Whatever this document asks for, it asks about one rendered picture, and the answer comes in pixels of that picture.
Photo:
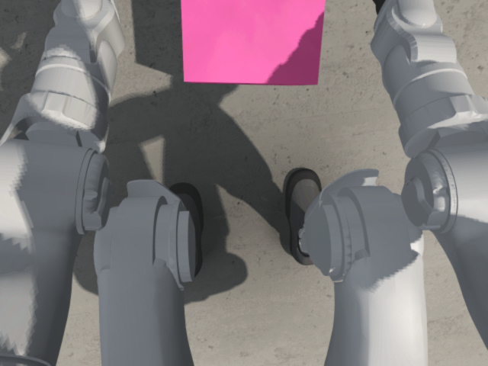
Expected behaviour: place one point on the robot left forearm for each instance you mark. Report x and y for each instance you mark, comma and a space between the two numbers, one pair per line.
73, 85

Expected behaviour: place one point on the robot right upper arm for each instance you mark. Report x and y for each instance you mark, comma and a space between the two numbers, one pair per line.
446, 191

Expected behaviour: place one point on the robot left upper arm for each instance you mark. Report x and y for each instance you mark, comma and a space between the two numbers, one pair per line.
50, 195

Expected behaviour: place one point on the robot right forearm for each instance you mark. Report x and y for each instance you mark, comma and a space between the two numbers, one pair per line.
428, 88

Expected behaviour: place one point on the robot left shin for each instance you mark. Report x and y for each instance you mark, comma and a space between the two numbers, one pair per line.
136, 188

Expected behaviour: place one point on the carton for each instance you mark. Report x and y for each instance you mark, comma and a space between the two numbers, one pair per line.
252, 42

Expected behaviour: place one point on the right robot foot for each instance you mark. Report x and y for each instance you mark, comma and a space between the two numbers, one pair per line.
302, 187

